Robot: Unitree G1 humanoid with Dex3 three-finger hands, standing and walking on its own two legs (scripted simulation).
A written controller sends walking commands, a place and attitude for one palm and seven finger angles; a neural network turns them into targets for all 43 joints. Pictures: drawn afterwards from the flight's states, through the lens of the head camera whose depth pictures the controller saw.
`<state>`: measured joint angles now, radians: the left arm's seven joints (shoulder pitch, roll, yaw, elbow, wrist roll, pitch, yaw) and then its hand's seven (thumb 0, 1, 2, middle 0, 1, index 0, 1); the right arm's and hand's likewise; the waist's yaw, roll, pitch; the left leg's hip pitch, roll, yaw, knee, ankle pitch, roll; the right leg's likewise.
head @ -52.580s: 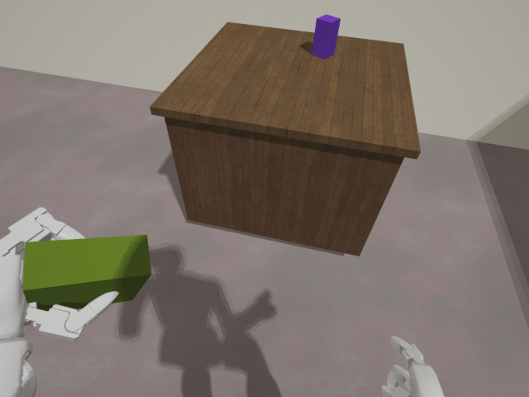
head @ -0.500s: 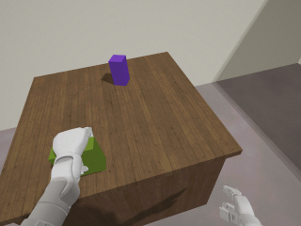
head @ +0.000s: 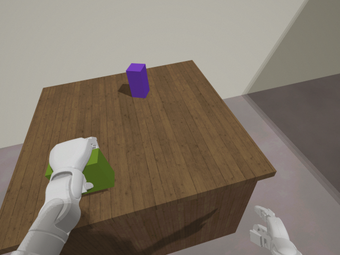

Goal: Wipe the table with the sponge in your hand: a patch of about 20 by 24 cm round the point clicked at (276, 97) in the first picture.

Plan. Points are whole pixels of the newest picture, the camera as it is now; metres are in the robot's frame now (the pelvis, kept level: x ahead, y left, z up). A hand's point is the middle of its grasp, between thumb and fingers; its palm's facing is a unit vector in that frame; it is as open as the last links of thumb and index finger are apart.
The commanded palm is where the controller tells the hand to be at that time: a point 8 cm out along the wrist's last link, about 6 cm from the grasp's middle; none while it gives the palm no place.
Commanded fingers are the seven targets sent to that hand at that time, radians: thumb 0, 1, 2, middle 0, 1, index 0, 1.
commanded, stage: lift the sponge slowly off the table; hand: left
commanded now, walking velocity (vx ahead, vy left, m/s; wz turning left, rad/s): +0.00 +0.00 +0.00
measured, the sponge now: (86, 177) +0.28 +0.27 +0.03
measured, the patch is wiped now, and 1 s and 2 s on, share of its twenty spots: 1.00 1.00 1.00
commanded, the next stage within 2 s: bring the sponge back beside the body in 0.38 s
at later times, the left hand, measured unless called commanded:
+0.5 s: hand (84, 157) +0.30 +0.26 +0.09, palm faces +0.00 -0.11 -0.99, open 9.2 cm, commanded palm +0.26 +0.26 +0.16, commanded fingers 0.00 0.10 1.30 -1.20 -1.60 -1.20 -1.60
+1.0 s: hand (71, 171) +0.25 +0.27 +0.10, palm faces +0.03 -0.13 -0.99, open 9.2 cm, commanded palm +0.22 +0.27 +0.17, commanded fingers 0.00 0.10 1.30 -1.20 -1.60 -1.20 -1.60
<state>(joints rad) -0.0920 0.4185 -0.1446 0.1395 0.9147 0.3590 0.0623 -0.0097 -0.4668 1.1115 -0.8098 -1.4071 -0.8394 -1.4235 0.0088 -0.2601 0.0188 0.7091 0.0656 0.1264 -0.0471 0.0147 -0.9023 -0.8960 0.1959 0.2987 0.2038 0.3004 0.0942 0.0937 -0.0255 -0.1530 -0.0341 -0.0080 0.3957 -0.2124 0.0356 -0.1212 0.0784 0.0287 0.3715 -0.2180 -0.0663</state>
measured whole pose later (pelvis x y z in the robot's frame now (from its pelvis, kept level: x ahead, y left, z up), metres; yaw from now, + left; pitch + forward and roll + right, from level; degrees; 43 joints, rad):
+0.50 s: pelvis +0.00 +0.01 +0.00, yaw +0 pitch -1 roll +0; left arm -0.16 0.42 -0.17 0.09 0.92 0.41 -0.01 -0.01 -0.47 1.11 -0.81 -1.41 -0.84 -1.42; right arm 0.00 -0.27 0.04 0.70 0.07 0.14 -0.04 0.01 -0.90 -0.90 0.20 0.30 0.20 0.30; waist 0.09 0.10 -0.02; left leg -0.14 -0.05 -0.01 0.36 -0.19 0.05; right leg -0.11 0.06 0.03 0.34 -0.20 -0.05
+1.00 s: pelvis +0.00 +0.01 +0.00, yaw +0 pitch -3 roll +0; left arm 0.03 0.46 -0.13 -0.12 0.90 0.41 -0.03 -0.01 -0.47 1.11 -0.81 -1.41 -0.84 -1.42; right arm -0.05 -0.26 0.05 0.67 0.05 0.13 -0.03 0.01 -0.90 -0.90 0.20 0.30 0.20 0.30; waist 0.12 0.11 0.00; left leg -0.11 -0.04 -0.01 0.37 -0.20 0.04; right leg -0.08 0.07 0.03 0.34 -0.21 -0.06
